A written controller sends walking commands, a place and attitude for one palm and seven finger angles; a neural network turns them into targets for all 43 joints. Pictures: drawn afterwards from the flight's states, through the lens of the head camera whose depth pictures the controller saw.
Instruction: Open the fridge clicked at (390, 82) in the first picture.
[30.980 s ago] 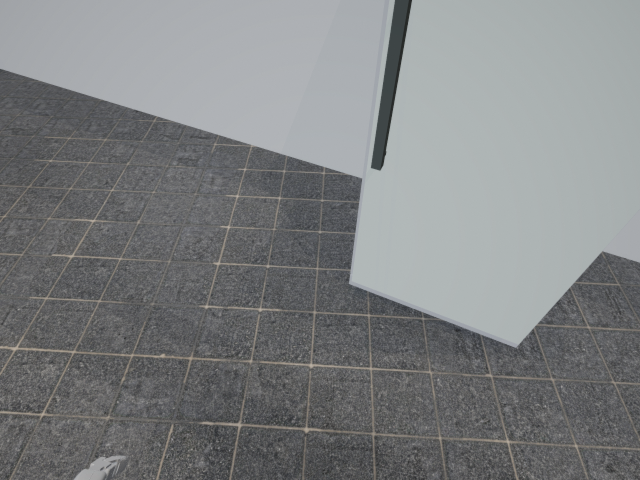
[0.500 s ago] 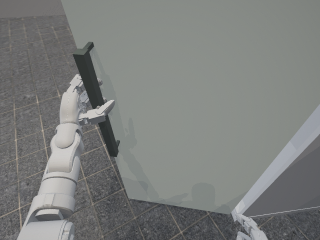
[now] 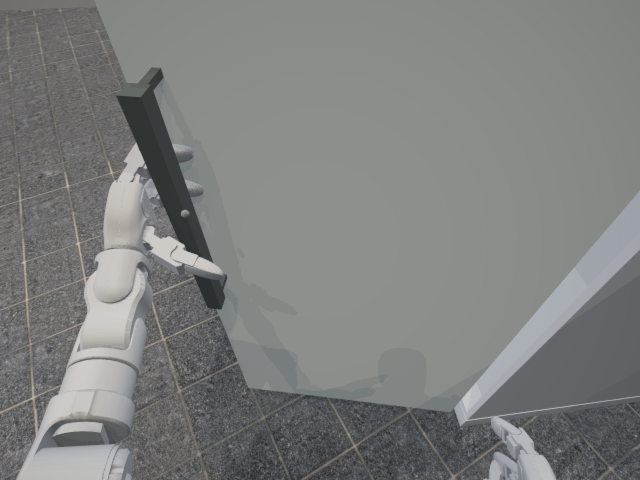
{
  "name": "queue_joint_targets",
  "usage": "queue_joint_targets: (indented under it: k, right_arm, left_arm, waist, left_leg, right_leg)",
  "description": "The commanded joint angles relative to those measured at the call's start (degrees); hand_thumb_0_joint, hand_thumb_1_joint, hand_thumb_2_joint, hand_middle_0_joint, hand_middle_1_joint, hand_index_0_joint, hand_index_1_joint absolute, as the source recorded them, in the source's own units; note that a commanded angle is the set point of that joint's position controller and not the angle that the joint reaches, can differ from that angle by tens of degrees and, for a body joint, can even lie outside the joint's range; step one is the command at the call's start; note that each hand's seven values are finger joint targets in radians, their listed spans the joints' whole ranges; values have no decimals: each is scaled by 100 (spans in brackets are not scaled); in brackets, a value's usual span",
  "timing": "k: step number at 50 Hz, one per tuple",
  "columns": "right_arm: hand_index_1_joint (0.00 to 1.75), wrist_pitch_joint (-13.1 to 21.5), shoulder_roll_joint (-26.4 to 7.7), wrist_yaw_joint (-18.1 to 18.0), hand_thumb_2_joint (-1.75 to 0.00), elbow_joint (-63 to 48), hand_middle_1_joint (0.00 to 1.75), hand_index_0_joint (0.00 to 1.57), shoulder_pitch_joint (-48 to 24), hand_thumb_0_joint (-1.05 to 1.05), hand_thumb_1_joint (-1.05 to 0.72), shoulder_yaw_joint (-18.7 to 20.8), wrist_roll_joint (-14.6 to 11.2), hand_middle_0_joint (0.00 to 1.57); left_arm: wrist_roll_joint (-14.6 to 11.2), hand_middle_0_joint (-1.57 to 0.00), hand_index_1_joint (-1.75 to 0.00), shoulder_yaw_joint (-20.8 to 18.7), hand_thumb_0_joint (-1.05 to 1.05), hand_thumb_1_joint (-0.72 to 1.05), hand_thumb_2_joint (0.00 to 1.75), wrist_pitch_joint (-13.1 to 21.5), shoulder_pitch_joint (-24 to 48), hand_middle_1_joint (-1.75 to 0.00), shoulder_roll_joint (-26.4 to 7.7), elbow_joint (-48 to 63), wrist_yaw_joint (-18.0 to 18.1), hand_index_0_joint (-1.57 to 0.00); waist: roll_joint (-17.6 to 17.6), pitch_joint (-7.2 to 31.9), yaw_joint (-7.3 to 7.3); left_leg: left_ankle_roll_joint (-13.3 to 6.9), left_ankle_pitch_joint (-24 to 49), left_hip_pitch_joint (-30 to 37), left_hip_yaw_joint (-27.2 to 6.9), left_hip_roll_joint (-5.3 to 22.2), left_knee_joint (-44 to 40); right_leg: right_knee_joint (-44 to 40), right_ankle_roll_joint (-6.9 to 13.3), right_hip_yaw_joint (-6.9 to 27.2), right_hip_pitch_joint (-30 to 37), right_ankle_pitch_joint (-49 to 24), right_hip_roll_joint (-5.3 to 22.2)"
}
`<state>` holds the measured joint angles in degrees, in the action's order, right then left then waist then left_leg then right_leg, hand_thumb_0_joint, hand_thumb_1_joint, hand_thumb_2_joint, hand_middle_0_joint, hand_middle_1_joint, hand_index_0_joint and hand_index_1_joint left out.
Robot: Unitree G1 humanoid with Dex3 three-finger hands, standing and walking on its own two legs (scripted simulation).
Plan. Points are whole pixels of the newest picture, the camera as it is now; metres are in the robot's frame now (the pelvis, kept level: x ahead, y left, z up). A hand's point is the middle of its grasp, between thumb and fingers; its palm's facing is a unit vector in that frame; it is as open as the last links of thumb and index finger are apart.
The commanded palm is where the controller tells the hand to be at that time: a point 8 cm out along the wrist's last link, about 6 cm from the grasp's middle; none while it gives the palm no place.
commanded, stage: slip the hand off the handle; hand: left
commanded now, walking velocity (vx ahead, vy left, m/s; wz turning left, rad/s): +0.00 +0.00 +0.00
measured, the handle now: (192, 215) +0.42 +0.20 +0.09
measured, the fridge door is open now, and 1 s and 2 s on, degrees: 76 75 75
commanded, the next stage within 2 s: draw the hand back to the body in 1.26 s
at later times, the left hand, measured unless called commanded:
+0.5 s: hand (121, 217) +0.38 +0.26 +0.14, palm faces +0.17 -0.97 -0.15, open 14.7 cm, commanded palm +0.35 +0.30 +0.14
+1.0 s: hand (74, 272) +0.30 +0.28 +0.14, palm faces +0.21 -0.96 -0.16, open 14.7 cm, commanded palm +0.26 +0.32 +0.14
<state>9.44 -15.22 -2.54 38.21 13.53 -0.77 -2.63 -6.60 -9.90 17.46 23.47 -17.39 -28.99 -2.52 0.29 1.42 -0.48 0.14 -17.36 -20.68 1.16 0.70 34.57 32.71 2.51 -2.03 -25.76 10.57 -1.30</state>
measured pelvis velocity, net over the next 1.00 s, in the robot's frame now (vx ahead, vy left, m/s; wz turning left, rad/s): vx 0.03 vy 0.02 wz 0.03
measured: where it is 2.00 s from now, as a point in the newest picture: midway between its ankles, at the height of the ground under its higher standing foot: outside the picture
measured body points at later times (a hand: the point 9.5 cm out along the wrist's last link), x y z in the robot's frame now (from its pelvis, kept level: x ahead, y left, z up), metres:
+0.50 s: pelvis +0.04 +0.03 +0.00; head +0.05 +0.03 +0.45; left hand +0.36 +0.31 +0.15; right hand +0.19 -0.21 -0.10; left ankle +0.01 +0.13 -0.73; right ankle +0.07 -0.09 -0.73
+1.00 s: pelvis +0.03 +0.02 +0.00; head +0.03 +0.01 +0.45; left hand +0.28 +0.33 +0.15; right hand +0.21 -0.20 -0.08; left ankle +0.01 +0.13 -0.73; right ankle +0.07 -0.09 -0.73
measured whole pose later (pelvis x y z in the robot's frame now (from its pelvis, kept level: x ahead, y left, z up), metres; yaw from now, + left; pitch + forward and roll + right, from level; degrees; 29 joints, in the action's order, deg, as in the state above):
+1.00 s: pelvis +0.03 +0.02 +0.00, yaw +2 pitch +2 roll -1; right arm 12.1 -14.3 -4.2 36.3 13.9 -2.2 -1.9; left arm -13.0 -19.3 13.5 0.1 -19.8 -7.2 -13.6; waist 1.5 3.6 3.4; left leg -0.9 -21.8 -19.3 -0.2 -0.4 38.6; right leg 36.2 1.1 -3.2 -23.5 15.2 -0.1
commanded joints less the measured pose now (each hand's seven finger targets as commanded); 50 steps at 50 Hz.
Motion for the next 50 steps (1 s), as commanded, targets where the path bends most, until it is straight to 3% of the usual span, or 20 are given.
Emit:
queue_joint_targets:
  k: [1, 2, 6, 9, 11, 14, 16, 20, 24, 26, 27, 29, 32, 34, 35, 37, 40, 43, 46, 50]
  right_arm:
    - [30, 295, -699, -70, -90, -816, 30, 20, -302, 0, -90, 213, 27, 20]
    - [30, 295, -659, -58, -90, -882, 30, 20, -266, 0, -90, 193, 32, 20]
    - [30, 287, -670, -89, -90, -887, 30, 20, -169, 0, -90, 205, 76, 20]
    - [30, 343, -642, -66, -90, -907, 30, 20, -73, 0, -90, 226, 78, 20]
    - [30, 342, -663, -87, -90, -870, 30, 20, -70, 0, -90, 242, 85, 20]
    - [30, 363, -658, -84, -90, -840, 30, 20, 3, 0, -90, 246, 49, 20]
    - [30, 343, -701, -115, -90, -831, 30, 20, -14, 0, -90, 269, 32, 20]
    - [30, 369, -658, -127, -90, -829, 30, 20, -9, 0, -90, 262, 23, 20]
    - [30, 363, -657, -133, -90, -829, 30, 20, 31, 0, -90, 260, 44, 20]
    - [30, 334, -688, -156, -90, -809, 30, 20, 10, 0, -90, 272, 50, 20]
    - [30, 336, -661, -145, -90, -817, 30, 20, 13, 0, -90, 262, 50, 20]
    - [30, 339, -651, -123, -90, -869, 30, 20, 15, 0, -90, 264, 52, 20]
    - [30, 375, -625, -74, -90, -1008, 30, 20, -86, 0, -90, 254, 49, 20]
    - [30, 381, -633, -61, -90, -1035, 30, 20, -122, 0, -90, 262, 55, 20]
    - [30, 399, -608, -55, -90, -1067, 30, 20, -192, 0, -90, 234, 34, 20]
    - [30, 399, -645, -88, -90, -1059, 30, 20, -228, 0, -90, 228, 27, 20]
    - [30, 452, -629, -171, -90, -1084, 30, 20, -346, 0, -90, 184, 21, 20]
    - [30, 509, -617, -234, -90, -1040, 30, 20, -374, 0, -90, 162, 36, 20]
    - [30, 599, -610, -247, -90, -1063, 30, 20, -411, 0, -90, 140, 59, 20]
    - [30, 693, -622, -274, -90, -1057, 30, 20, -469, 0, -90, 104, 7, 20]
  left_arm:
    - [44, -25, -115, -838, 0, -55, 20, 238, 1801, -115, -1548, 1166, 261, -25]
    - [33, -25, -115, -715, 0, -55, 20, 239, 1768, -115, -1381, 1358, 226, -25]
    - [23, -25, -115, -835, 0, -55, 20, 181, 1641, -115, -1436, 1661, 124, -25]
    - [-40, -25, -115, -550, 0, -55, 20, 202, 1552, -115, -1101, 2001, -61, -25]
    - [-31, -25, -115, -647, 0, -55, 20, 184, 1460, -115, -1208, 2079, -129, -25]
    - [-128, -25, -115, -518, 0, -55, 20, 92, 1249, -115, -1029, 2073, -327, -25]
    - [-156, -25, -115, -714, 0, -55, 20, 23, 1091, -115, -1225, 2106, -382, -25]
    - [-205, -25, -115, -731, 0, -55, 20, -19, 1199, -115, -1242, 2337, -488, -25]
    - [-260, -25, -115, -815, 0, -55, 20, -10, 987, -115, -1259, 2411, -564, -25]
    - [-226, -25, -115, -1004, 0, -55, 20, -9, 960, -115, -1500, 2415, -583, -25]
    - [-244, -25, -115, -953, 0, -55, 20, -14, 965, -115, -1419, 2437, -614, -25]
    - [-336, -25, -115, -1041, 0, -55, 20, -60, 479, -115, -1367, 2328, -697, -25]
    - [-430, -25, -115, -947, 0, -55, 20, -70, -112, -115, -1165, 2793, -816, -25]
    - [-492, -25, -115, -1208, 0, -55, 20, -114, -486, -115, -1391, 3028, -844, -25]
    - [-513, -25, -115, -1019, 0, -55, 20, -138, -481, -115, -1177, 3127, -866, -25]
    - [-567, -25, -115, -1177, 0, -55, 20, -208, -581, -115, -1281, 3089, -838, -25]
    - [-570, -25, -115, -1277, 0, -55, 20, -178, -343, -115, -1452, 3316, -820, -25]
    - [-604, -25, -115, -1385, 0, -55, 20, -83, -388, -115, -1584, 3419, -886, -25]
    - [-668, -25, -115, -1285, 0, -55, 20, 18, -722, -115, -1465, 3595, -1053, -25]
    - [-845, -25, -115, -1412, 0, -55, 20, -93, -1062, -115, -1532, 3423, -1233, -25]
  waist:
    - [-203, 1436, 129]
    - [-115, 1634, 142]
    - [-16, 1777, 141]
    - [114, 1983, 112]
    - [215, 1853, 103]
    - [167, 1778, 94]
    - [114, 1657, 115]
    - [366, 1693, 144]
    - [247, 1730, 165]
    - [370, 1694, 181]
    - [522, 1712, 185]
    - [284, 1752, 268]
    - [360, 1805, 363]
    - [320, 1758, 418]
    - [300, 1559, 356]
    - [78, 1295, 314]
    - [210, 1176, 275]
    - [326, 1313, 275]
    - [466, 1406, 304]
    - [219, 999, 325]
  left_leg:
    - [-201, 119, -327, 84, -169, -521]
    - [-201, 323, -238, 110, -175, -505]
    - [-153, 1033, 32, 23, -106, -446]
    - [-100, 1462, 334, -29, -67, -359]
    - [-65, 1632, 400, -80, -46, -324]
    - [7, 1792, 435, -139, -19, -316]
    - [37, 1825, 416, -179, -1, -315]
    - [131, 1877, 493, -249, -4, -316]
    - [209, 2299, 585, -299, 24, -261]
    - [220, 2308, 571, -290, 21, -247]
    - [250, 2379, 611, -298, 16, -247]
    - [233, 2285, 533, -283, 11, -254]
    - [247, 2572, 579, -289, 25, -244]
    - [242, 2433, 472, -259, 17, -247]
    - [219, 2207, 399, -242, 7, -266]
    - [140, 1603, 186, -208, -16, -306]
    - [68, 927, 84, -229, -66, -375]
    - [0, 827, 98, -189, -91, -314]
    - [-15, 904, 143, -180, -103, -262]
    - [-39, 483, -127, -216, -106, -322]
  right_leg:
    - [-571, -160, 494, 1413, 547, 318]
    - [-464, -160, 459, 1506, 161, 293]
    - [-177, -109, 251, 1509, -778, 221]
    - [-60, -95, 163, 1369, -1115, 182]
    - [-26, -80, 129, 1256, -1135, 175]
    - [0, -73, 79, 1160, -1173, 165]
    - [9, -73, 50, 1137, -1095, 161]
    - [46, -42, 27, 1032, -982, 154]
    - [93, -58, -11, 1022, -1131, 143]
    - [103, -51, -3, 1021, -1093, 143]
    - [115, -42, -9, 992, -1106, 146]
    - [101, -49, -29, 1085, -1097, 136]
    - [139, -47, -45, 1201, -1229, 146]
    - [141, -52, -47, 1247, -1214, 138]
    - [112, -60, -56, 1153, -1117, 135]
    - [31, -76, -41, 1068, -851, 131]
    - [-51, -68, 11, 984, -311, 144]
    - [-84, -72, 87, 1088, -263, 163]
    - [-53, -64, 95, 1151, -363, 171]
    - [-156, -88, 90, 1070, 28, 181]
